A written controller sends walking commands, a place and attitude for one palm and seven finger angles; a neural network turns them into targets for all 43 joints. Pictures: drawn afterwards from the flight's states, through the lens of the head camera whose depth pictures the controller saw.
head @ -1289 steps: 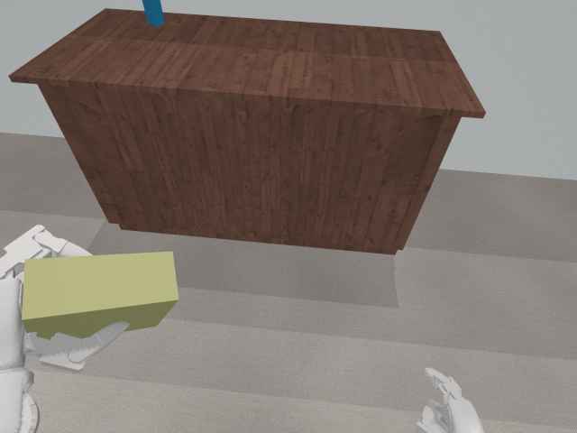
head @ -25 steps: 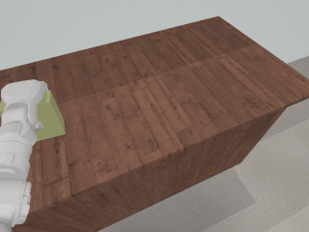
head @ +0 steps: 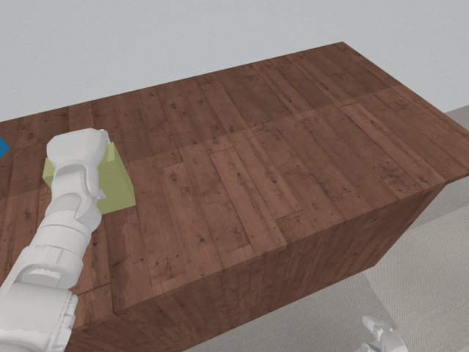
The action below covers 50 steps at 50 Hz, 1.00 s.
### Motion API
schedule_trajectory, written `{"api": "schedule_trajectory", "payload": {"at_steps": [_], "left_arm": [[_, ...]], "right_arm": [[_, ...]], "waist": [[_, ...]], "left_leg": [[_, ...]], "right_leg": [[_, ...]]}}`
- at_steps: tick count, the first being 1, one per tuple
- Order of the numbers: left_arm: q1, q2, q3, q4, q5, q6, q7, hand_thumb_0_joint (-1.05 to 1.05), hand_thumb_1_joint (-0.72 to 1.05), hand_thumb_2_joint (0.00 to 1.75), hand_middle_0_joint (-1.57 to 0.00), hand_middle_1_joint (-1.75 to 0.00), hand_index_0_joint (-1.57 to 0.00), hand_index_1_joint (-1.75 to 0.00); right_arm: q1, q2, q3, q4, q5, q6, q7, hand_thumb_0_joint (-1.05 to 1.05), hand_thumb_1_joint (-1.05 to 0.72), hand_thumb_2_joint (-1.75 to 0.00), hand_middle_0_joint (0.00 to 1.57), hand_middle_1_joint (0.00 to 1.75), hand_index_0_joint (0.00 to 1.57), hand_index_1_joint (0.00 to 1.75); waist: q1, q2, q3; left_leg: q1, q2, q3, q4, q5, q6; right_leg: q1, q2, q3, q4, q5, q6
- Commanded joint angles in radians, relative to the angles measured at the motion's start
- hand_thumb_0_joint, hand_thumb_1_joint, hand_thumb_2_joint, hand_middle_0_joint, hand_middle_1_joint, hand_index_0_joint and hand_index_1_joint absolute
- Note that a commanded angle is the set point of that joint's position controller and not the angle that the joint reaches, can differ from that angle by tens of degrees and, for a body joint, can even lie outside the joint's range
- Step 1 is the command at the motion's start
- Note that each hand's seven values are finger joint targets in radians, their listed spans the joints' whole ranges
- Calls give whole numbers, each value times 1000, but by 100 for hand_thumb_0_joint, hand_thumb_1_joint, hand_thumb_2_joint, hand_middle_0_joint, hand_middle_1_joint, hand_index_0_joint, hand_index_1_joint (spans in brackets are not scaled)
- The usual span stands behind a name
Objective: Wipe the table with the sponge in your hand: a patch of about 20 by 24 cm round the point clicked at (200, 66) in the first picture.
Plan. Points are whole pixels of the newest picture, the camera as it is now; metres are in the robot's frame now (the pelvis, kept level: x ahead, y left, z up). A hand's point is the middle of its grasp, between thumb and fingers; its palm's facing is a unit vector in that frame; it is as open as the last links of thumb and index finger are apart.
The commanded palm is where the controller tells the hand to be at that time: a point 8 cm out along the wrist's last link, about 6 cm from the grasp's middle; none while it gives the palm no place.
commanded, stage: wipe back along the middle lane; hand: left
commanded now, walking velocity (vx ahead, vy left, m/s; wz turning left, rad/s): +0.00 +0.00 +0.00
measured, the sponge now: (98, 190) +0.38 +0.30 +0.04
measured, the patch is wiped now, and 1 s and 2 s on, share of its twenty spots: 0.30 0.55 0.60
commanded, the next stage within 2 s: slide across to the third lane in 1.72 s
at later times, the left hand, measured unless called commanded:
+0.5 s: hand (103, 179) +0.37 +0.27 +0.09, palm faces -0.01 -0.02 -1.00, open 9.8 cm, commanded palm +0.34 +0.25 +0.13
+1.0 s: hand (108, 196) +0.34 +0.25 +0.09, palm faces +0.01 -0.03 -1.00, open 9.8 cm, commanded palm +0.30 +0.23 +0.13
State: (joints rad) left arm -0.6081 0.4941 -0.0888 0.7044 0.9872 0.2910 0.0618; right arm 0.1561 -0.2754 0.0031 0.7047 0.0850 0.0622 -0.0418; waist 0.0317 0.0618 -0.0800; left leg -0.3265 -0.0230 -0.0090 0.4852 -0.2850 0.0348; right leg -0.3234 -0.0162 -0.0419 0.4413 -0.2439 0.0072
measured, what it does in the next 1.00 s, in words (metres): stands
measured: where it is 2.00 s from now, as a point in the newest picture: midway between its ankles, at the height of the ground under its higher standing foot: outside the picture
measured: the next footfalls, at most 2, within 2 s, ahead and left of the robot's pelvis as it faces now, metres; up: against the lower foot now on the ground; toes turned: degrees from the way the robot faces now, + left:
none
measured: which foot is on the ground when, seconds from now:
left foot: down 0.00-1.00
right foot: down 0.00-1.00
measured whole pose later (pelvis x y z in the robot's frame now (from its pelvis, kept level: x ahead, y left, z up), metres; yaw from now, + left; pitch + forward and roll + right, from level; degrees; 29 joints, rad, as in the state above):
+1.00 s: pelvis +0.00 -0.01 +0.00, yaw +0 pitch +3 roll +0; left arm -0.34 0.40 -0.20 0.34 0.97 0.49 0.07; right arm 0.08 -0.28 0.03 0.66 0.10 0.12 -0.02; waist 0.07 0.09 -0.08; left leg -0.24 -0.01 -0.01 0.48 -0.29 0.02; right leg -0.25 -0.01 -0.04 0.47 -0.27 -0.01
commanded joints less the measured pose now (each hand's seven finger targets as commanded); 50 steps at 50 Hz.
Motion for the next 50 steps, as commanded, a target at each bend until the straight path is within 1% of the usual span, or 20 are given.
{"api": "schedule_trajectory", "payload": {"at_steps": [1,5,8,10,11,14,16,18,21,22,26,27,31,35,36,39,41,43,46,50], "left_arm": [[-416,170,16,-208,-4,15,1,0,10,130,-120,-160,-120,-160],[-431,130,-24,-193,4,32,-6,0,10,130,-120,-160,-120,-160],[-306,140,12,-206,3,38,-9,0,10,130,-120,-160,-120,-160],[-278,114,-7,-189,8,54,-11,0,10,130,-120,-160,-120,-160],[-263,153,38,-207,-1,53,-9,0,10,130,-120,-160,-120,-160],[-223,99,-7,-231,-12,69,-6,0,10,130,-120,-160,-120,-160],[-163,148,50,-236,-21,82,-1,0,10,130,-120,-160,-120,-160],[-139,77,-10,-272,-24,92,-6,0,10,130,-120,-160,-120,-160],[-105,116,29,-275,-29,113,-8,0,10,130,-120,-160,-120,-160],[-90,63,-22,-278,-33,122,-12,0,10,130,-120,-160,-120,-160],[-33,83,9,-300,-40,137,-15,0,10,130,-120,-160,-120,-160],[-20,35,-36,-303,-46,142,-18,0,10,130,-120,-160,-120,-160],[-15,54,-17,-337,-45,155,-19,0,10,130,-120,-160,-120,-160],[10,-12,-77,-368,-49,169,-20,0,10,130,-120,-160,-120,-160],[3,30,-35,-378,-54,168,-18,0,10,130,-120,-160,-120,-160],[32,-16,-75,-389,-57,183,-21,0,10,130,-120,-160,-120,-160],[33,58,-9,-400,-56,191,-15,0,10,130,-120,-160,-120,-160],[54,-12,-70,-423,-56,197,-20,0,10,130,-120,-160,-120,-160],[95,24,-31,-452,-58,205,-21,0,10,130,-120,-160,-120,-160],[135,-38,-88,-485,-58,219,-28,0,10,130,-120,-160,-120,-160]], "right_arm": [[-50,-133,-38,-116,1,-28,-17,0,-90,-90,20,30,20,30],[-45,-132,-40,-107,0,-18,-18,0,-90,-90,20,30,20,30],[-46,-133,-41,-120,-5,-12,-13,0,-90,-90,20,30,20,30],[-62,-133,-38,-124,-4,1,-9,0,-90,-90,20,30,20,30],[-73,-137,-36,-128,-4,3,-10,0,-90,-90,20,30,20,30],[-85,-132,-37,-140,0,7,-6,0,-90,-90,20,30,20,30],[-101,-139,-34,-142,0,9,-5,0,-90,-90,20,30,20,30],[-104,-131,-36,-151,3,9,0,0,-90,-90,20,30,20,30],[-121,-139,-33,-148,4,14,-1,0,-90,-90,20,30,20,30],[-123,-134,-31,-157,5,15,-1,0,-90,-90,20,30,20,30],[-145,-137,-28,-160,9,16,2,0,-90,-90,20,30,20,30],[-144,-132,-28,-167,9,17,2,0,-90,-90,20,30,20,30],[-170,-131,-25,-173,12,18,4,0,-90,-90,20,30,20,30],[-178,-122,-22,-184,13,16,8,0,-90,-90,20,30,20,30],[-188,-125,-22,-181,14,15,7,0,-90,-90,20,30,20,30],[-195,-119,-18,-190,15,14,8,0,-90,-90,20,30,20,30],[-207,-125,-16,-185,13,16,4,0,-90,-90,20,30,20,30],[-207,-115,-15,-196,15,13,8,0,-90,-90,20,30,20,30],[-226,-118,-13,-198,12,14,11,0,-90,-90,20,30,20,30],[-235,-110,-10,-206,14,13,17,0,-90,-90,20,30,20,30]], "waist": [[-35,-14,-312],[-46,-30,-304],[-17,-42,-336],[-18,-67,-292],[-6,-68,-296],[-9,-69,-285],[10,-71,-273],[0,-77,-274],[8,-90,-249],[3,-92,-238],[15,-100,-215],[9,-94,-208],[20,-81,-197],[11,-107,-185],[17,-100,-181],[18,-114,-176],[31,-99,-186],[23,-107,-186],[36,-104,-185],[31,-105,-177]], "left_leg": [[194,20,-28,-12,504,-1],[207,18,-32,-4,489,-4],[203,17,-30,2,546,-3],[173,15,-22,-7,501,-3],[164,17,-26,-15,502,-2],[167,14,-23,-17,469,0],[148,12,-22,-26,451,2],[161,12,-22,-20,474,3],[146,12,-20,-31,427,4],[142,6,-13,-31,416,6],[130,10,-18,-42,382,3],[133,5,-10,-40,371,6],[136,10,-21,-47,349,3],[141,9,-16,-43,339,4],[138,11,-21,-47,324,4],[136,6,-16,-47,321,4],[137,8,-18,-50,324,3],[145,6,-15,-43,337,4],[144,7,-17,-44,336,3],[150,6,-12,-40,350,3]], "right_leg": [[106,31,-3,-2,378,-71],[89,33,-11,1,364,-70],[138,32,-12,8,416,-71],[133,30,-13,4,407,-68],[150,30,-8,4,411,-73],[147,31,-14,3,386,-67],[169,31,-6,-2,388,-71],[167,30,-14,4,404,-66],[170,32,-6,-5,382,-69],[174,31,-11,-4,381,-65],[168,32,-5,-8,349,-68],[169,32,-11,-8,344,-64],[150,34,-3,-11,302,-69],[144,35,-12,-9,299,-64],[143,36,-3,-13,283,-68],[153,35,-11,-10,289,-64],[164,36,3,-10,289,-69],[164,35,-9,-5,304,-65],[172,36,5,-7,311,-68],[171,35,-6,2,328,-65]]}}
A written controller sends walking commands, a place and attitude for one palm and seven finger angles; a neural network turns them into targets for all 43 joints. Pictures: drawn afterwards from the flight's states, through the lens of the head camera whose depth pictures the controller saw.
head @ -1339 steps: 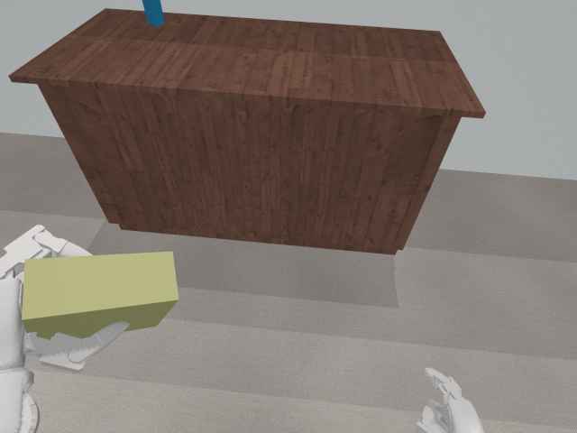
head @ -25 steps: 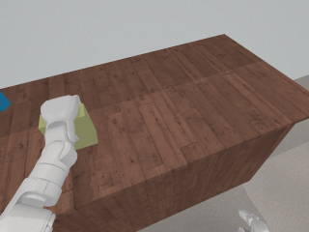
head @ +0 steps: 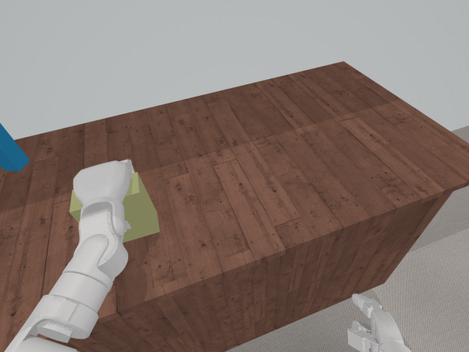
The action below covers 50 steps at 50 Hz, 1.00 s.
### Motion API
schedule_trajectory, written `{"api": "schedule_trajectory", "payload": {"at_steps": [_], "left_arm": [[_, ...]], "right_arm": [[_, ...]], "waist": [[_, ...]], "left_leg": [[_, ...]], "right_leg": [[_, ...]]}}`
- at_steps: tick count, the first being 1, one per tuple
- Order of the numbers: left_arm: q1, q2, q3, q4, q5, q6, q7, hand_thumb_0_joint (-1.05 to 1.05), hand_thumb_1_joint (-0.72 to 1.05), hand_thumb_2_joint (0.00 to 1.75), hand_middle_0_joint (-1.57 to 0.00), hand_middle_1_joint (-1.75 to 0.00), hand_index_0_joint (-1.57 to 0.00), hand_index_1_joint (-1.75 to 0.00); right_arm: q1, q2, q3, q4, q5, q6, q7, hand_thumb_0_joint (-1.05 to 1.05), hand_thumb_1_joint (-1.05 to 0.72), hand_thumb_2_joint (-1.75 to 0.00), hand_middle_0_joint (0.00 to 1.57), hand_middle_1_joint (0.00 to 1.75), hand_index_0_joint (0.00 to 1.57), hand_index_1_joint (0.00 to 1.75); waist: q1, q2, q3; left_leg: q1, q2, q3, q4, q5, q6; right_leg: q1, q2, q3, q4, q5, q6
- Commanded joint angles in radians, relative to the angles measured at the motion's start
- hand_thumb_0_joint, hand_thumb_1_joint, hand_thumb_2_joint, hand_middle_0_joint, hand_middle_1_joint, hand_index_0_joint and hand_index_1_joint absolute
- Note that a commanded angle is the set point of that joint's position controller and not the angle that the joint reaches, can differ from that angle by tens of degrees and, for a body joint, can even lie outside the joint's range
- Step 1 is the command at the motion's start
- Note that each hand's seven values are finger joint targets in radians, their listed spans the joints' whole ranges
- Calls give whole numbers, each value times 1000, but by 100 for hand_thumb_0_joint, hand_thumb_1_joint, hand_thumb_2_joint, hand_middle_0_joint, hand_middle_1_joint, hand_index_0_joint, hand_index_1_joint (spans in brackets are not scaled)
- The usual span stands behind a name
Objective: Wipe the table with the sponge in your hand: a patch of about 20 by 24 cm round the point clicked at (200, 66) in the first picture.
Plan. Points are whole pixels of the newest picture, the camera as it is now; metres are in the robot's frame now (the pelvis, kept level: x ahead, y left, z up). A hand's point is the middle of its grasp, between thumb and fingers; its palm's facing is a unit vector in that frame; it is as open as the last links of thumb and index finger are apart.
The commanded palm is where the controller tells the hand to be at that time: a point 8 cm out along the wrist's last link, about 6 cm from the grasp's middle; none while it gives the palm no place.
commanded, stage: wipe back along the middle lane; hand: left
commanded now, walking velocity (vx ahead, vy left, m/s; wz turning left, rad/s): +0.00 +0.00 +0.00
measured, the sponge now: (123, 218) +0.34 +0.27 +0.04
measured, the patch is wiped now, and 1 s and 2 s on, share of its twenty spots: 0.55 0.60 0.70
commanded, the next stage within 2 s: slide across to the third lane in 0.72 s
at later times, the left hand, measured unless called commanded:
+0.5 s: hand (117, 223) +0.29 +0.24 +0.09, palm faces +0.09 -0.09 -0.99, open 9.7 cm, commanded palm +0.24 +0.22 +0.13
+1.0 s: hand (121, 242) +0.26 +0.22 +0.09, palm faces +0.07 -0.10 -0.99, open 9.7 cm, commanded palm +0.22 +0.19 +0.14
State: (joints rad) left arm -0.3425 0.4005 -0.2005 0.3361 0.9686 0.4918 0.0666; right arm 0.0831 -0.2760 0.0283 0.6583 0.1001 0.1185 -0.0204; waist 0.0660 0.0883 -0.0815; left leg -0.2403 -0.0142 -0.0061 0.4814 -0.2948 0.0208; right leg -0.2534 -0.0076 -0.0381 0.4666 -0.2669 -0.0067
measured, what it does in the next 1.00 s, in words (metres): stands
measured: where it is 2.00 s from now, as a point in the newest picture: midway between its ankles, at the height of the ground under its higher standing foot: outside the picture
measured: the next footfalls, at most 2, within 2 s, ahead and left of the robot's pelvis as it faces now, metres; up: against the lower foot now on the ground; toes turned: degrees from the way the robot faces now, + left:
none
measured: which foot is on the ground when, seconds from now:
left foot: down 0.00-1.00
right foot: down 0.00-1.00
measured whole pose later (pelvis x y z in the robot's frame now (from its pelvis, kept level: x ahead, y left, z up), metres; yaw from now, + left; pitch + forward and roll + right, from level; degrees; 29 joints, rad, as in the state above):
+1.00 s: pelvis -0.02 -0.02 +0.00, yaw -1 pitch -2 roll +0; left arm -0.06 0.37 -0.26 -0.04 0.97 0.61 0.03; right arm 0.02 -0.27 0.04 0.65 0.10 0.09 0.01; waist 0.10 0.10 -0.06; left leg -0.18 0.00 0.01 0.49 -0.28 0.00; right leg -0.22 0.01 -0.02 0.51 -0.27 -0.03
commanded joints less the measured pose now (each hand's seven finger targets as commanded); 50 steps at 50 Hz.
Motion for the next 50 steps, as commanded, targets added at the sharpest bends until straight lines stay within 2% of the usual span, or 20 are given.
{"api": "schedule_trajectory", "payload": {"at_steps": [1,2,7,11,14,16,18,21,23,26,27,31,34,36,38,41,42,46,48,50], "left_arm": [[-110,84,57,-151,-44,17,-31,0,10,130,-120,-160,-120,-160],[-96,42,19,-162,-44,19,-31,0,10,130,-120,-160,-120,-160],[-32,7,-6,-242,-56,43,-29,0,10,130,-120,-160,-120,-160],[38,48,35,-293,-58,66,-26,0,10,130,-120,-160,-120,-160],[93,6,-8,-324,-54,82,-33,0,10,130,-120,-160,-120,-160],[95,61,32,-357,-44,92,-32,0,10,130,-120,-160,-120,-160],[107,17,-9,-372,-44,101,-39,0,10,130,-120,-160,-120,-160],[121,84,45,-392,-37,109,-41,0,10,130,-120,-160,-120,-160],[121,14,-20,-399,-34,113,-48,0,10,130,-120,-160,-120,-160],[145,54,13,-420,-26,111,-47,0,10,130,-120,-160,-120,-160],[144,-9,-43,-447,-29,110,-49,0,10,130,-120,-160,-120,-160],[223,40,12,-461,-36,99,-43,0,10,130,-120,-160,-120,-160],[255,2,-17,-476,-46,107,-41,0,10,130,-120,-160,-120,-160],[251,64,31,-496,-39,112,-35,0,10,130,-120,-160,-120,-160],[227,-1,-30,-506,-41,120,-39,0,10,130,-120,-160,-120,-160],[233,83,42,-491,-33,119,-35,0,10,130,-120,-160,-120,-160],[179,26,-15,-527,-32,120,-40,0,10,130,-120,-160,-120,-160],[102,66,0,-513,-14,121,-43,0,10,130,-120,-160,-120,-160],[85,17,-41,-518,-23,112,-47,0,10,130,-120,-160,-120,-160],[59,31,-28,-513,-29,96,-47,0,10,130,-120,-160,-120,-160]], "right_arm": [[-176,-112,-36,-165,-3,-45,-2,0,-90,-90,20,30,20,30],[-170,-107,-36,-169,-4,-47,1,0,-90,-90,20,30,20,30],[-196,-101,-34,-183,-2,-49,15,0,-90,-90,20,30,20,30],[-227,-103,-32,-186,-2,-48,19,0,-90,-90,20,30,20,30],[-234,-94,-28,-195,2,-52,26,0,-90,-90,20,30,20,30],[-248,-98,-28,-195,0,-50,28,0,-90,-90,20,30,20,30],[-249,-88,-23,-201,4,-53,31,0,-90,-90,20,30,20,30],[-265,-94,-20,-199,-1,-51,27,0,-90,-90,20,30,20,30],[-265,-83,-16,-206,4,-55,29,0,-90,-90,20,30,20,30],[-282,-88,-17,-204,0,-53,30,0,-90,-90,20,30,20,30],[-279,-78,-16,-217,2,-56,34,0,-90,-90,20,30,20,30],[-287,-84,-18,-211,-3,-57,39,0,-90,-90,20,30,20,30],[-294,-76,-17,-215,2,-60,41,0,-90,-90,20,30,20,30],[-304,-83,-18,-208,-1,-58,37,0,-90,-90,20,30,20,30],[-304,-74,-15,-217,3,-61,37,0,-90,-90,20,30,20,30],[-302,-86,-17,-200,-3,-61,28,0,-90,-90,20,30,20,30],[-306,-77,-14,-214,-2,-64,27,0,-90,-90,20,30,20,30],[-311,-81,-19,-198,-5,-75,18,0,-90,-90,20,30,20,30],[-315,-71,-17,-202,-3,-88,19,0,-90,-90,20,30,20,30],[-309,-72,-20,-191,-5,-92,16,0,-90,-90,20,30,20,30]], "waist": [[9,-116,-195],[3,-118,-195],[9,-129,-180],[23,-160,-169],[21,-155,-156],[28,-133,-141],[23,-140,-138],[34,-131,-130],[23,-138,-112],[36,-101,-107],[29,-97,-132],[42,-120,-116],[38,-150,-92],[46,-131,-83],[36,-135,-82],[43,-136,-73],[33,-132,-95],[34,-121,-91],[30,-124,-112],[28,-120,-108]], "left_leg": [[68,-1,-19,-37,360,16],[75,-2,-15,-30,376,17],[73,2,-17,-30,376,16],[66,4,-15,-33,375,14],[67,3,-11,-29,386,13],[66,5,-16,-34,367,11],[66,4,-15,-31,371,13],[62,4,-16,-38,344,12],[60,3,-14,-36,335,13],[61,4,-18,-44,309,11],[70,0,-13,-35,319,15],[59,3,-16,-40,311,13],[49,3,-9,-39,299,15],[48,1,-13,-46,275,14],[49,2,-9,-48,261,18],[48,-2,-11,-51,235,17],[47,-4,-3,-48,235,22],[66,-6,-10,-50,215,24],[74,-7,-8,-47,228,27],[77,-8,-10,-50,222,26]], "right_leg": [[110,28,2,-23,346,-55],[114,28,-8,-16,362,-53],[115,28,-10,-8,364,-52],[129,28,9,-10,389,-52],[131,28,-1,-1,394,-48],[124,32,15,-3,366,-54],[124,31,3,2,365,-53],[128,35,25,-5,344,-56],[110,34,8,-3,321,-52],[105,40,27,-8,280,-60],[113,37,12,1,289,-57],[120,42,36,-5,301,-59],[117,39,28,-11,293,-51],[115,42,55,-19,263,-55],[105,40,33,-20,231,-51],[106,45,68,-33,207,-54],[114,37,50,-28,206,-49],[93,42,72,-44,167,-55],[103,37,54,-39,181,-52],[102,38,61,-47,181,-51]]}}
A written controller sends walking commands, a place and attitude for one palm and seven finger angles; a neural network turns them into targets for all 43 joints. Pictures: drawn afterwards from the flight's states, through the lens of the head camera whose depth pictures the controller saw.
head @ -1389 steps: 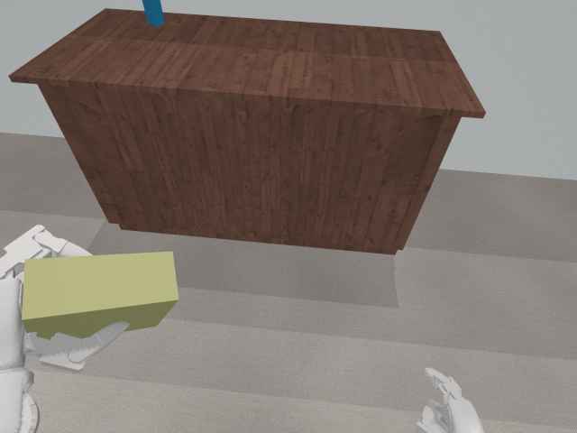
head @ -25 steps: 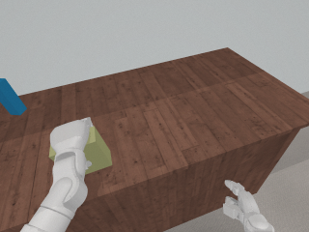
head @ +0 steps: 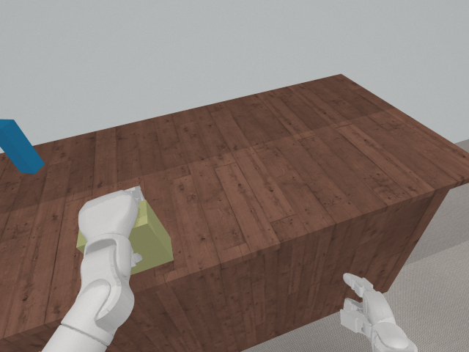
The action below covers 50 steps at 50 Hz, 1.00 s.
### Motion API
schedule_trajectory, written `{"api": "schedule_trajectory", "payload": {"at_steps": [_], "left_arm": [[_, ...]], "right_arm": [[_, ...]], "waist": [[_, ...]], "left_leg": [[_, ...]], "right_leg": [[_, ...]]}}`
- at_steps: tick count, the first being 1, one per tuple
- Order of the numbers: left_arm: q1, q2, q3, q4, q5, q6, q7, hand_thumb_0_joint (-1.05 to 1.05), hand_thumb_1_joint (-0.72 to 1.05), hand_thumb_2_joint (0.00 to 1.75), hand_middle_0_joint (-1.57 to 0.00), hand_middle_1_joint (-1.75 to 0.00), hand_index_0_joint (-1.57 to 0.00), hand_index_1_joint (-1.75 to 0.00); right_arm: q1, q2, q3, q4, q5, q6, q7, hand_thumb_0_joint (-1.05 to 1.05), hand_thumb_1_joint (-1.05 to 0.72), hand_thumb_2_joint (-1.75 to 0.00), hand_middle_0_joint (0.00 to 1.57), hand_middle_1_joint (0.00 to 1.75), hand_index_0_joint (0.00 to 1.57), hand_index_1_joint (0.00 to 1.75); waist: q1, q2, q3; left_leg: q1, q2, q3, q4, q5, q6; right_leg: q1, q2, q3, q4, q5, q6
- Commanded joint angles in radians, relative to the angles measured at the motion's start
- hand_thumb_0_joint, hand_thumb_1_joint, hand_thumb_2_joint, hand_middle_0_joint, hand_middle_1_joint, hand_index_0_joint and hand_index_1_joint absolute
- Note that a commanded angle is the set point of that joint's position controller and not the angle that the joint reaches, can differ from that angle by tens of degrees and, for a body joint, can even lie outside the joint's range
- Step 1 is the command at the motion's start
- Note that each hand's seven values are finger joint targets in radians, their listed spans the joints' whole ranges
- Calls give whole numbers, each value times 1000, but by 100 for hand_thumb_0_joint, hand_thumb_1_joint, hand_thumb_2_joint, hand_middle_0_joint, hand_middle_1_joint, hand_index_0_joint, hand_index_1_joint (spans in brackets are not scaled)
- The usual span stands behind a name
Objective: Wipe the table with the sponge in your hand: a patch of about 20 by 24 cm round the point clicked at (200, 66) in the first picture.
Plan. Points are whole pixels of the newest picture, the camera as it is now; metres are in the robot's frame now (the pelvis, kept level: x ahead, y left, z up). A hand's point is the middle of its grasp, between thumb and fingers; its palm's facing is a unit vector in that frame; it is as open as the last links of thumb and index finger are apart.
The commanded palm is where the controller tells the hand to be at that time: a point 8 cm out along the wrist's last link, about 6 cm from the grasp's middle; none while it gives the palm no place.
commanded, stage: slide across to the third lane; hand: left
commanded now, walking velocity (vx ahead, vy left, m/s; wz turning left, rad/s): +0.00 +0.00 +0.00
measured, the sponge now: (134, 247) +0.27 +0.24 +0.04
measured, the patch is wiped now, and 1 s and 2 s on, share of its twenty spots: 0.60 0.70 0.85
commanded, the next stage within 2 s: wipe forward along the third lane in 0.46 s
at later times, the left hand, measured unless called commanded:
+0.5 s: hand (158, 223) +0.29 +0.18 +0.09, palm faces +0.06 -0.08 -0.99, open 9.7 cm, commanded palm +0.26 +0.16 +0.15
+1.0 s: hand (172, 205) +0.34 +0.18 +0.09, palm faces -0.01 -0.05 -1.00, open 9.8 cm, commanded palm +0.32 +0.17 +0.13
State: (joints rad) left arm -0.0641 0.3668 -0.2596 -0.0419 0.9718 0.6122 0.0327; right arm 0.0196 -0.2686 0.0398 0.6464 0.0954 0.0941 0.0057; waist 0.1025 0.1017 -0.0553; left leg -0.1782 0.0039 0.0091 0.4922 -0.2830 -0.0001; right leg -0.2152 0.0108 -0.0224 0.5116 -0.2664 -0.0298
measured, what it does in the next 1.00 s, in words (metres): stands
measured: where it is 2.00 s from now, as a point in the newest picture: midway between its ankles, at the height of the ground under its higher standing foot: outside the picture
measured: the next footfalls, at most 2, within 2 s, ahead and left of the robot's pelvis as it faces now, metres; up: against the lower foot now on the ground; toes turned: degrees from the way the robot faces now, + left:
none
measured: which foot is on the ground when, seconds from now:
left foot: down 0.00-1.00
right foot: down 0.00-1.00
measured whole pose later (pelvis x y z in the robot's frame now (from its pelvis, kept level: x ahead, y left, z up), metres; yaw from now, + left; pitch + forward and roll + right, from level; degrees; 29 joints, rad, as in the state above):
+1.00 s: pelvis -0.02 -0.02 +0.00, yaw +0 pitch +0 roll +1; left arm -0.49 0.24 -0.32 0.51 0.96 0.59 0.08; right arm 0.06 -0.28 0.02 0.72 0.10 0.09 -0.03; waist 0.06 0.09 -0.08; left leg -0.24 0.02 0.00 0.47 -0.24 -0.02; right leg -0.29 0.03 -0.03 0.52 -0.24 -0.06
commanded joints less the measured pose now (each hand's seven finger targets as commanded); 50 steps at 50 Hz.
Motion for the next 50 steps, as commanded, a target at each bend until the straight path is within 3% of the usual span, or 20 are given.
{"api": "schedule_trajectory", "payload": {"at_steps": [1,3,6,9,11,13,16,17,21,23,26,28,31,33,36,38,41,43,46,50], "left_arm": [[-250,87,42,-157,-31,-32,-11,0,10,130,-120,-160,-120,-160],[-248,-3,-32,-133,-38,-50,-11,0,10,130,-120,-160,-120,-160],[-304,40,4,-121,-35,-62,3,0,10,130,-120,-160,-120,-160],[-291,-21,-34,-80,-40,-63,14,0,10,130,-120,-160,-120,-160],[-368,-2,-31,-84,-31,-58,24,0,10,130,-120,-160,-120,-160],[-404,-88,-111,-54,-33,-54,26,0,10,130,-120,-160,-120,-160],[-433,-22,-49,-23,-32,-44,38,0,10,130,-120,-160,-120,-160],[-474,-75,-96,-24,-34,-42,41,0,10,130,-120,-160,-120,-160],[-504,-85,-105,29,-21,-29,48,0,10,130,-120,-160,-120,-160],[-482,-157,-157,49,-29,-25,52,0,10,130,-120,-160,-120,-160],[-509,-90,-98,66,-26,-14,65,0,10,130,-120,-160,-120,-160],[-535,-151,-143,95,-32,-3,71,0,10,130,-120,-160,-120,-160],[-603,-32,-37,167,-22,10,84,0,10,130,-120,-160,-120,-160],[-619,-96,-91,221,-19,19,85,0,10,130,-120,-160,-120,-160],[-647,-10,-18,280,-1,27,84,0,10,130,-120,-160,-120,-160],[-684,-59,-61,330,-4,20,74,0,10,130,-120,-160,-120,-160],[-679,41,36,390,0,3,72,0,10,130,-120,-160,-120,-160],[-688,-50,-38,408,-12,-16,67,0,10,130,-120,-160,-120,-160],[-704,20,27,471,-3,-30,70,0,10,130,-120,-160,-120,-160],[-703,-16,-1,507,-6,-48,73,0,10,130,-120,-160,-120,-160]], "right_arm": [[-254,-82,-31,-180,-3,-72,-11,0,-90,-90,20,30,20,30],[-250,-68,-31,-182,0,-87,-7,0,-90,-90,20,30,20,30],[-245,-76,-35,-169,-4,-92,-9,0,-90,-90,20,30,20,30],[-250,-71,-35,-158,-2,-99,-5,0,-90,-90,20,30,20,30],[-257,-73,-35,-152,-2,-97,-5,0,-90,-90,20,30,20,30],[-262,-63,-31,-153,4,-105,1,0,-90,-90,20,30,20,30],[-267,-71,-34,-140,2,-97,0,0,-90,-90,20,30,20,30],[-270,-62,-31,-145,4,-101,1,0,-90,-90,20,30,20,30],[-266,-66,-33,-131,3,-92,11,0,-90,-90,20,30,20,30],[-271,-56,-34,-136,5,-94,23,0,-90,-90,20,30,20,30],[-275,-64,-36,-129,3,-79,27,0,-90,-90,20,30,20,30],[-280,-55,-32,-129,8,-77,30,0,-90,-90,20,30,20,30],[-279,-68,-30,-111,5,-60,10,0,-90,-90,20,30,20,30],[-271,-61,-29,-109,8,-65,5,0,-90,-90,20,30,20,30],[-259,-73,-29,-99,2,-54,-7,0,-90,-90,20,30,20,30],[-241,-71,-28,-97,6,-56,-16,0,-90,-90,20,30,20,30],[-217,-85,-31,-91,-2,-50,-31,0,-90,-90,20,30,20,30],[-201,-77,-33,-104,4,-56,-34,0,-90,-90,20,30,20,30],[-175,-89,-36,-92,1,-50,-43,0,-90,-90,20,30,20,30],[-145,-93,-42,-90,2,-52,-49,0,-90,-90,20,30,20,30]], "waist": [[-6,-106,-134],[-14,-135,-129],[-10,-143,-129],[-11,-174,-131],[-16,-146,-135],[-25,-154,-129],[-15,-153,-137],[-22,-151,-154],[-21,-158,-162],[-19,-163,-164],[-12,-175,-170],[-20,-182,-140],[-18,-191,-130],[-25,-193,-139],[-18,-170,-150],[-40,-193,-139],[-27,-188,-159],[-43,-203,-163],[-42,-206,-155],[-52,-216,-177]], "left_leg": [[23,-24,-30,-70,201,45],[26,-23,-29,-67,206,47],[30,-22,-31,-79,185,45],[25,-23,-22,-79,188,42],[36,-21,-23,-88,176,39],[37,-22,-22,-87,169,41],[34,-24,-21,-94,151,39],[35,-27,-12,-89,153,41],[38,-24,-17,-91,164,35],[37,-26,-15,-80,186,36],[24,-25,-12,-84,173,34],[17,-23,-6,-84,159,33],[-5,-23,0,-99,109,31],[-7,-28,10,-90,111,32],[-24,-31,9,-92,106,30],[-32,-31,16,-84,97,32],[-56,-34,12,-87,87,30],[-57,-35,20,-76,95,34],[-76,-33,15,-79,81,31],[-82,-34,24,-66,101,33]], "right_leg": [[62,22,56,-97,157,-34],[51,21,29,-95,155,-30],[52,24,46,-109,135,-32],[59,20,26,-110,147,-27],[51,22,34,-115,123,-31],[37,19,13,-113,112,-29],[46,22,32,-122,93,-31],[51,17,16,-116,97,-27],[44,21,13,-106,112,-32],[44,19,-5,-96,140,-33],[56,20,15,-104,130,-31],[33,16,-4,-102,111,-28],[31,17,26,-125,52,-26],[26,10,14,-119,54,-22],[34,10,41,-126,51,-25],[16,5,33,-126,46,-18],[31,4,61,-134,37,-19],[25,-1,44,-126,59,-12],[10,2,61,-136,44,-13],[15,-3,58,-127,97,-9]]}}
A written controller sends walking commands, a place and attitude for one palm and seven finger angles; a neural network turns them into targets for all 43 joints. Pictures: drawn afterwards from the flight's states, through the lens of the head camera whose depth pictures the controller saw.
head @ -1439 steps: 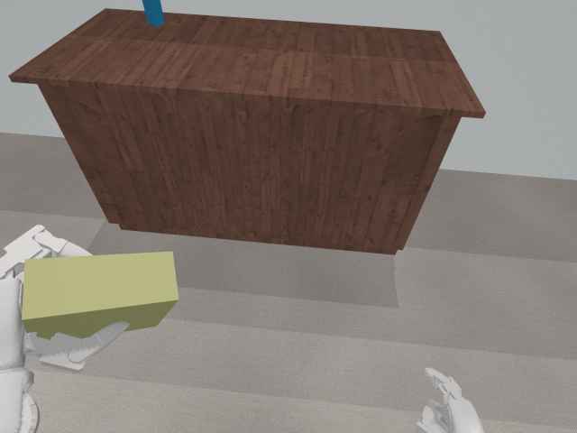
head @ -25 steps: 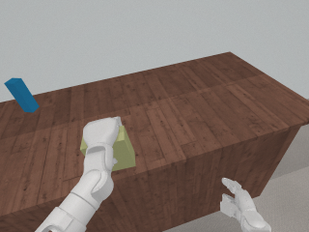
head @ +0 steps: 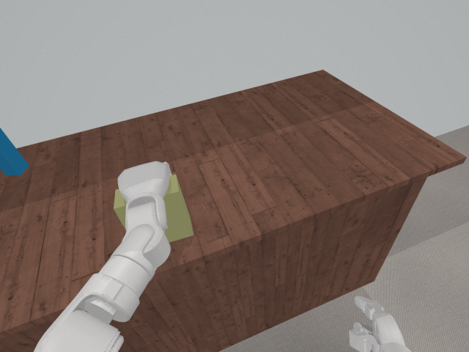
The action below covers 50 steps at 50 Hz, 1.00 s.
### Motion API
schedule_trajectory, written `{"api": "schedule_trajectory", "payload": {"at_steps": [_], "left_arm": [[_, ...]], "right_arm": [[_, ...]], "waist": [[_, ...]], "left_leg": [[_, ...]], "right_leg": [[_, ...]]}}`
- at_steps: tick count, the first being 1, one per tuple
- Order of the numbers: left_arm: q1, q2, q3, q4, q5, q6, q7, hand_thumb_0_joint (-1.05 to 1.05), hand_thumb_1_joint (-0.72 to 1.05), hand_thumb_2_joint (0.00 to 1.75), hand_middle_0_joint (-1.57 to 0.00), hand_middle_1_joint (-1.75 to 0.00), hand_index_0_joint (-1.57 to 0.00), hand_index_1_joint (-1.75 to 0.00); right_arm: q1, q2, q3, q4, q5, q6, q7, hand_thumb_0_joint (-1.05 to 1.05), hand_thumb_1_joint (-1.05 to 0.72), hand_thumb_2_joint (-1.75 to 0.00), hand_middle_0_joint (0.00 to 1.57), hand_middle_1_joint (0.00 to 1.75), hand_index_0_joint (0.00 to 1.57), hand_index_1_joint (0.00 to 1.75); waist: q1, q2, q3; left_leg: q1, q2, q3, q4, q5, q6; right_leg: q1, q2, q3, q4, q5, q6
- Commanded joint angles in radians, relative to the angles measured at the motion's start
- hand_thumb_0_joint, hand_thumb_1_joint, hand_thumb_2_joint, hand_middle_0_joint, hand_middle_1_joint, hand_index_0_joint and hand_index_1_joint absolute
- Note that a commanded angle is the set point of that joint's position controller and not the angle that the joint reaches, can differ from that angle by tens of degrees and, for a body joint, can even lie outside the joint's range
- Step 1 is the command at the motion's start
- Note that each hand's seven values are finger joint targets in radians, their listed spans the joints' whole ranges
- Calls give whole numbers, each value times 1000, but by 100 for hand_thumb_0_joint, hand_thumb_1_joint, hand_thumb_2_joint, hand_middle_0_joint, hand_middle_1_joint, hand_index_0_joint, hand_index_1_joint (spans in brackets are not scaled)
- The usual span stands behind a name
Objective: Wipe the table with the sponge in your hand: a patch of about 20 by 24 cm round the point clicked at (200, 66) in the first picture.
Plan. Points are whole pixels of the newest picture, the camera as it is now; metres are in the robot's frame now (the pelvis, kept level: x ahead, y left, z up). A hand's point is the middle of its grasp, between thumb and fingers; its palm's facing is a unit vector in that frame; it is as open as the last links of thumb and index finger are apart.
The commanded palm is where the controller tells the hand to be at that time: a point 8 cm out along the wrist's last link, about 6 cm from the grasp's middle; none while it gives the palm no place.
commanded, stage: wipe forward along the third lane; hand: left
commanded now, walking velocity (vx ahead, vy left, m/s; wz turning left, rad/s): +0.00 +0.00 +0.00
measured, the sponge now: (159, 220) +0.35 +0.20 +0.04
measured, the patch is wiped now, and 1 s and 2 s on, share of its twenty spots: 0.70 0.85 0.95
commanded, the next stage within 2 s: wipe back along the third lane in 1.18 s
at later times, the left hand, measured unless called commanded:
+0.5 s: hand (153, 186) +0.40 +0.21 +0.09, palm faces -0.04 -0.03 -1.00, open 9.7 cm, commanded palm +0.38 +0.22 +0.13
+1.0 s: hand (147, 170) +0.45 +0.24 +0.09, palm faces -0.07 -0.03 -1.00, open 9.7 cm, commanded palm +0.43 +0.25 +0.13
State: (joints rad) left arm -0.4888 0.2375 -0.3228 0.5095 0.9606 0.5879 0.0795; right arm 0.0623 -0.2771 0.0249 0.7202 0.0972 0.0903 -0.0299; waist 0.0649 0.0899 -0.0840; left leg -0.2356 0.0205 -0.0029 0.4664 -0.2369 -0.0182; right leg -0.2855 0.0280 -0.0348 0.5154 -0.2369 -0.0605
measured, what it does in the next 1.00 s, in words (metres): stands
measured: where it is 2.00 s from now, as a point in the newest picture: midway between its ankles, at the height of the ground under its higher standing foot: outside the picture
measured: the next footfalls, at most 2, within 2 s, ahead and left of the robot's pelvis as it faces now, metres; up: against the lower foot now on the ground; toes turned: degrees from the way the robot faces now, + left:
none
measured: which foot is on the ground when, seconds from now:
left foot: down 0.00-1.00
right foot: down 0.00-1.00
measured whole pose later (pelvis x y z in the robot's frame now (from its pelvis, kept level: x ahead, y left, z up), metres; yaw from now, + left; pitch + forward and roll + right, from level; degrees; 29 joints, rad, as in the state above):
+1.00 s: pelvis +0.01 +0.02 +0.00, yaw -1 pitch +8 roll +0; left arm -0.82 0.34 -0.15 1.01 0.98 0.39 0.16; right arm 0.21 -0.28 0.00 0.77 0.08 0.07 -0.04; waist -0.03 0.06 -0.11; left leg -0.38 0.02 0.01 0.49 -0.25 -0.01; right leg -0.41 0.03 -0.02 0.49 -0.21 -0.04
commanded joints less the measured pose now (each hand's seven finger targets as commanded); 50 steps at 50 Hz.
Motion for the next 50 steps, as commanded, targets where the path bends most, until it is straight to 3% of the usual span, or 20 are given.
{"api": "schedule_trajectory", "payload": {"at_steps": [1,5,6,9,11,13,16,18,21,25,26,29,31,33,36,39,40,41,44,50], "left_arm": [[-278,156,104,-40,8,-28,30,0,10,130,-120,-160,-120,-160],[-324,116,60,10,3,-41,34,0,10,130,-120,-160,-120,-160],[-334,170,110,30,7,-46,38,0,10,130,-120,-160,-120,-160],[-355,146,85,63,10,-63,44,0,10,130,-120,-160,-120,-160],[-363,215,145,80,15,-73,51,0,10,130,-120,-160,-120,-160],[-387,180,113,106,15,-86,56,0,10,130,-120,-160,-120,-160],[-399,267,184,136,16,-92,64,0,10,130,-120,-160,-120,-160],[-427,230,142,158,20,-100,66,0,10,130,-120,-160,-120,-160],[-484,284,179,197,27,-110,69,0,10,130,-120,-160,-120,-160],[-541,282,161,259,30,-131,71,0,10,130,-120,-160,-120,-160],[-560,333,205,269,34,-138,73,0,10,130,-120,-160,-120,-160],[-567,294,172,305,32,-151,72,0,10,130,-120,-160,-120,-160],[-578,349,215,315,39,-160,73,0,10,130,-120,-160,-120,-160],[-587,294,169,329,42,-167,73,0,10,130,-120,-160,-120,-160],[-613,327,200,340,41,-176,77,0,10,130,-120,-160,-120,-160],[-645,317,187,373,41,-179,85,0,10,130,-120,-160,-120,-160],[-660,305,178,371,36,-179,87,0,10,130,-120,-160,-120,-160],[-660,339,215,378,37,-183,91,0,10,130,-120,-160,-120,-160],[-625,312,199,394,37,-184,99,0,10,130,-120,-160,-120,-160],[-685,348,210,444,54,-173,107,0,10,130,-120,-160,-120,-160]], "right_arm": [[-181,-87,-29,-163,-2,-47,-15,0,-90,-90,20,30,20,30],[-160,-87,-30,-153,2,-50,-21,0,-90,-90,20,30,20,30],[-150,-92,-32,-147,1,-51,-23,0,-90,-90,20,30,20,30],[-127,-89,-36,-143,1,-57,-28,0,-90,-90,20,30,20,30],[-127,-94,-36,-140,-1,-54,-32,0,-90,-90,20,30,20,30],[-104,-90,-38,-135,-2,-55,-31,0,-90,-90,20,30,20,30],[-101,-98,-37,-130,-5,-51,-35,0,-90,-90,20,30,20,30],[-87,-92,-36,-129,-3,-53,-35,0,-90,-90,20,30,20,30],[-76,-98,-36,-120,-5,-54,-38,0,-90,-90,20,30,20,30],[-42,-97,-36,-114,-6,-60,-39,0,-90,-90,20,30,20,30],[-34,-103,-39,-107,-8,-59,-40,0,-90,-90,20,30,20,30],[-9,-102,-41,-107,-9,-62,-37,0,-90,-90,20,30,20,30],[0,-108,-43,-103,-9,-60,-36,0,-90,-90,20,30,20,30],[20,-106,-45,-101,-9,-61,-32,0,-90,-90,20,30,20,30],[28,-111,-48,-95,-9,-61,-31,0,-90,-90,20,30,20,30],[53,-115,-51,-79,-11,-62,-29,0,-90,-90,20,30,20,30],[54,-114,-51,-81,-11,-64,-28,0,-90,-90,20,30,20,30],[59,-117,-55,-74,-12,-64,-28,0,-90,-90,20,30,20,30],[72,-117,-58,-75,-16,-61,-21,0,-90,-90,20,30,20,30],[83,-124,-56,-63,-16,-53,-19,0,-90,-90,20,30,20,30]], "waist": [[-6,-213,-154],[-28,-202,-120],[-23,-219,-121],[-30,-211,-139],[-18,-190,-152],[-36,-211,-156],[-27,-207,-163],[-43,-193,-153],[-46,-177,-155],[-63,-179,-172],[-61,-164,-191],[-74,-182,-196],[-67,-174,-227],[-82,-164,-213],[-81,-161,-231],[-100,-175,-221],[-101,-161,-227],[-94,-183,-255],[-92,-176,-274],[-107,-170,-235]], "left_leg": [[-32,-50,29,-48,50,50],[-44,-49,37,-45,25,51],[-54,-48,29,-49,16,50],[-58,-50,37,-42,11,53],[-64,-48,30,-47,18,49],[-69,-47,33,-39,21,53],[-87,-46,31,-42,23,49],[-91,-47,37,-38,11,52],[-96,-45,31,-44,0,50],[-112,-45,36,-32,-1,53],[-111,-43,32,-36,7,50],[-116,-41,36,-28,28,55],[-121,-40,32,-29,45,54],[-119,-39,34,-26,49,55],[-122,-38,31,-29,55,55],[-122,-35,33,-22,59,58],[-124,-36,36,-21,60,58],[-125,-34,30,-24,77,57],[-122,-35,41,-14,104,59],[-135,-32,32,-22,91,57]], "right_leg": [[91,-17,78,-138,54,20],[57,-22,72,-143,30,27],[57,-18,82,-149,9,25],[58,-24,78,-147,3,30],[66,-22,90,-148,7,26],[67,-24,76,-139,27,32],[82,-25,97,-147,34,34],[68,-28,87,-145,17,39],[53,-26,94,-154,-12,37],[56,-31,88,-146,0,43],[63,-30,95,-145,8,40],[68,-30,80,-133,68,45],[88,-29,87,-130,95,42],[68,-27,70,-121,113,42],[70,-25,72,-122,121,40],[50,-23,59,-116,133,43],[51,-25,59,-114,145,44],[72,-23,60,-111,162,42],[86,-24,56,-100,221,43],[40,-19,42,-101,179,40]]}}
